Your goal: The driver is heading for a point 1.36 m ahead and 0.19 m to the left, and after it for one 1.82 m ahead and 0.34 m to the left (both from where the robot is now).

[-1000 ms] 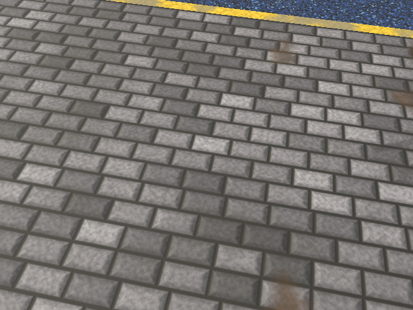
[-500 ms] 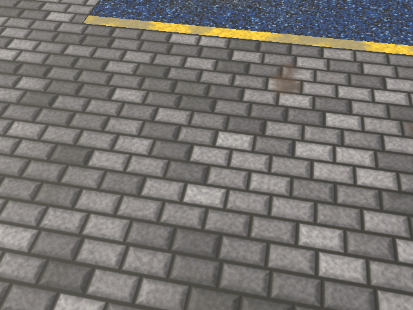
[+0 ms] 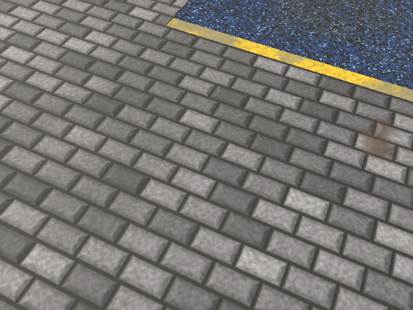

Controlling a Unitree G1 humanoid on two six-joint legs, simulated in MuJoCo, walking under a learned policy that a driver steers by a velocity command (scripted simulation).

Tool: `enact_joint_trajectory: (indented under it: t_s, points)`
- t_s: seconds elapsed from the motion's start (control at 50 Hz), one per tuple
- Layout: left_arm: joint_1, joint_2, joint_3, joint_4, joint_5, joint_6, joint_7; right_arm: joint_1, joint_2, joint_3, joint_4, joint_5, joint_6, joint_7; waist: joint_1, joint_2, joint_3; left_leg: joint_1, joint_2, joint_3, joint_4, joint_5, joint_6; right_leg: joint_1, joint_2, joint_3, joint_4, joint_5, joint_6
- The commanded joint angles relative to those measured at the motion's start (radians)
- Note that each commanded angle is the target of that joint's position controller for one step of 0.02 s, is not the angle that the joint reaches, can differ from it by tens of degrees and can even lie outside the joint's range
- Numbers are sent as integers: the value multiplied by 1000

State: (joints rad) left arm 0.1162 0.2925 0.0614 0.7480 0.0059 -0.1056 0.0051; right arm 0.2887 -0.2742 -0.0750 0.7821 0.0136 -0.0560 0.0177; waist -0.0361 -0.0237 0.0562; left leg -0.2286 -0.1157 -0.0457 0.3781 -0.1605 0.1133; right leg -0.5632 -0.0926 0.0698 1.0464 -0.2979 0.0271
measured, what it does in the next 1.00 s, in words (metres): walks ahead, turning left: right foot, then left foot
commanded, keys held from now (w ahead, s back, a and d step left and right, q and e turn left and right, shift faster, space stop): w+q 0.56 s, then w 0.22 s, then w+e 0.22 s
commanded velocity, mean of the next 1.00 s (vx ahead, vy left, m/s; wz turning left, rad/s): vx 0.50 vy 0.00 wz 0.40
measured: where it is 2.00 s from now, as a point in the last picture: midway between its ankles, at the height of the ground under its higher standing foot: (145, 150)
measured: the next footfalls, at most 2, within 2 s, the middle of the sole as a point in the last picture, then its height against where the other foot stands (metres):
right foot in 0.28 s outside the picture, level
left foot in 0.78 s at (134, 287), level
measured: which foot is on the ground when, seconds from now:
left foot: down 0.00-0.28, up 0.30-0.76, down 0.78-1.00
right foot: up 0.00-0.26, down 0.28-0.78, up 0.80-1.00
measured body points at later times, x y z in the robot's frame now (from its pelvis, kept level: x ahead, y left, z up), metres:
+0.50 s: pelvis +0.29 -0.04 +0.00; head +0.32 -0.04 +0.45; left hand +0.29 +0.25 -0.11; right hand +0.50 -0.27 -0.10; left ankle +0.27 +0.10 -0.66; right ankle +0.32 -0.14 -0.74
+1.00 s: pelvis +0.53 +0.12 +0.00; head +0.55 +0.14 +0.45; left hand +0.51 +0.42 -0.13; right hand +0.72 -0.09 -0.10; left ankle +0.50 +0.20 -0.74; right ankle +0.61 -0.03 -0.66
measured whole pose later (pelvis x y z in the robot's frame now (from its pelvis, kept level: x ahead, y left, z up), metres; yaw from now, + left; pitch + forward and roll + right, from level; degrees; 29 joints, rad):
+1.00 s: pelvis +0.53 +0.12 +0.00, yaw +22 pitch +1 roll +1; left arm 0.22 0.31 0.06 0.85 -0.03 -0.05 -0.01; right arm 0.27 -0.25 -0.06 0.75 -0.01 -0.08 0.02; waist -0.01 -0.05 0.04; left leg -0.19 -0.04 0.09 0.35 -0.18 0.07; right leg -0.59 -0.12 0.05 1.11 -0.26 0.01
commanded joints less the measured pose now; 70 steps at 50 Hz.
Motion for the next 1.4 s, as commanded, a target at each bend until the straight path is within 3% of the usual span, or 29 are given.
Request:
enact_joint_trajectory:
  t_s: [0.02, 0.16, 0.22, 0.26, 0.28, 0.3, 0.32, 0.34, 0.38, 0.48, 0.6, 0.7, 0.74, 0.78, 0.8, 0.82, 0.84, 0.86, 0.9, 0.94, 1.04, 1.2, 1.26, 1.3, 1.32, 1.34, 1.36, 1.38, 1.4]
  points:
    - [-19, 70, 19, -68, 9, 8, 6, -27, -170, -40, -78, 2, -18, -24, 31, 58, -55, 11, 233, -228, -168, 287, 171, -43, 6, -24, -166, 143, 43]
    - [-208, 67, 11, -133, -13, -11, -21, 75, -166, -40, -47, 14, 7, -38, -48, 110, -44, 38, 213, -276, -82, 102, 94, 66, 91, -8, -537, 385, 33]
    - [-167, 104, 25, -127, -15, -27, -30, 70, -165, -43, -50, 10, 17, -46, -15, 141, -53, 129, 254, -364, 15, 132, 77, 100, 91, 13, -574, 271, -8]
    - [3, 144, 47, -85, -4, -38, -22, 38, -132, -31, -68, 5, 19, -42, 76, 141, -141, 97, 194, -339, 180, 246, 35, 350, 77, -3, -619, 267, -65]
    - [157, 195, 60, -71, 12, -39, -14, 38, -81, -10, -89, -10, 16, -37, 140, 52, -289, -26, 132, -265, 445, 122, -1, 622, -78, 144, -588, 209, -127]
    - [246, 266, 78, -35, 19, -25, -17, 195, -15, 10, -112, 18, 7, -35, 75, -294, -418, -392, -11, -143, 771, -403, -73, 956, -310, 616, -672, 7, -299]
    - [228, 175, 59, -47, -8, -20, -22, 192, -120, -4, -87, 30, 6, -37, 93, -227, -366, -523, 76, -162, 910, -417, -84, 930, -333, 732, -729, -234, -291]
    - [180, 111, 42, -60, -11, -13, -16, 76, -182, -21, -100, 25, 10, -36, 124, -120, -225, -558, 112, -142, 942, -322, -91, 802, -287, 568, -749, -229, -243]
    - [100, 81, 28, -53, 3, 0, -12, -26, -165, -26, -129, 2, 13, -35, 93, -36, -81, -512, 174, -100, 879, -202, -100, 570, -207, 335, -786, 17, -206]
    - [98, 93, 33, -12, -5, -15, -11, -44, -76, -12, -165, 13, 36, -21, 54, -65, -36, -473, 236, -61, 725, -127, -111, 453, -172, 94, -887, 230, -221]
    - [128, 140, 44, 24, -9, -1, -7, -181, -44, 7, -202, 7, 20, 7, 96, -28, -17, -431, 221, -2, 407, 150, -109, 481, -138, -116, -905, 373, -199]
    - [212, 183, 51, 81, -36, 24, -12, -298, -53, 12, -248, 7, 11, 27, 111, -34, 27, -390, 176, 49, 229, 82, -64, 597, -191, -144, -874, 454, -187]
    - [207, 211, 56, 95, -45, 36, -8, -253, -89, -5, -246, -2, 11, 29, 58, -66, -18, -277, 127, 90, 188, -1, -28, 641, -199, -170, -761, 746, -167]
    - [202, 189, 40, 99, -38, 44, 2, 18, -176, -54, -163, -3, 16, 16, -89, -51, -178, 153, 77, 103, 126, 84, 26, 502, -135, -241, -422, 847, -110]
    - [225, 109, 9, 68, -8, 36, 0, 167, -266, -76, -136, -14, 24, -5, -124, 106, -316, 515, 309, -215, 151, 89, 113, 176, -60, -253, -66, 444, -60]
    - [311, 34, -22, 69, -12, 14, -13, 155, -297, -68, -142, -12, 17, -5, -52, 262, -464, 655, 521, -659, 16, -24, 251, -63, 96, -90, 204, -311, -32]
    - [211, 141, 9, 69, -50, 3, -21, 138, -203, -44, -143, -12, 7, 1, -100, 140, -393, 585, 498, -595, -26, -62, 208, -154, 55, 25, 282, -292, -43]
    - [136, 152, 14, 39, -68, -3, -23, 86, -176, -32, -132, -12, -2, 2, -82, 136, -237, 442, 460, -416, -45, 13, 165, -198, 16, 8, 258, -205, -54]
    - [124, 132, 18, 49, -38, 6, -15, -25, -112, -15, -125, -16, -16, 6, -7, 108, -121, 214, 381, -231, -107, 118, 116, -124, -48, 4, 145, -55, -44]
    - [191, 97, 16, 76, -41, 37, -15, -68, -86, -12, -117, -25, -36, 6, 42, 128, -107, 106, 360, -145, -185, 135, 111, -31, -64, 16, 125, 27, -28]
    - [112, 61, 14, 51, -33, 60, -10, -55, -102, -20, -63, -38, -60, -13, 41, 82, -25, 91, 344, 36, -252, 234, 91, -133, -44, 52, -51, 236, 2]
    - [-108, 25, -11, -49, -23, 49, -61, 32, -155, -35, 7, -11, -29, -34, -39, 51, 45, 285, 382, 190, -217, 336, 43, -162, -2, -73, -402, 345, -55]
    - [-90, 55, 2, -81, -25, 52, -78, 16, -188, -44, 10, -2, -1, -45, 0, 91, -4, 365, 397, 228, -72, 714, 11, -83, 60, -147, -421, 194, -105]
    - [74, 116, 36, -57, -29, 60, -74, -6, -211, -48, 2, 0, 18, -56, 100, 117, -110, 343, 376, 251, 182, 964, -21, 146, 139, -193, -425, 121, -156]
    - [233, 175, 69, -22, -30, 63, -59, -19, -205, -43, -5, 3, 18, -60, 187, 84, -192, 213, 333, 268, 417, 853, -58, 404, 158, -153, -497, 182, -198]
    - [324, 289, 101, -8, -31, 72, -37, 60, -109, -13, -42, -28, 0, -52, 155, -136, -299, -179, 219, 262, 793, 235, -123, 782, -77, 250, -502, 170, -331]
    - [295, 291, 90, -37, -33, 60, -40, 68, -55, 16, -64, -27, -41, -34, 114, -189, -437, -450, 34, 39, 1032, -434, -147, 973, -243, 765, -686, 31, -483]
    - [293, 215, 68, -41, -25, 52, -42, -54, -136, -5, -87, 14, -74, -15, 172, -91, -379, -562, 101, -77, 1060, -384, -117, 948, -224, 686, -744, -8, -424]
    - [248, 177, 58, -42, -25, 44, -40, -109, -139, -1, -108, 30, -90, -10, 150, -46, -249, -586, 145, -61, 990, -297, -95, 813, -189, 543, -751, 31, -382]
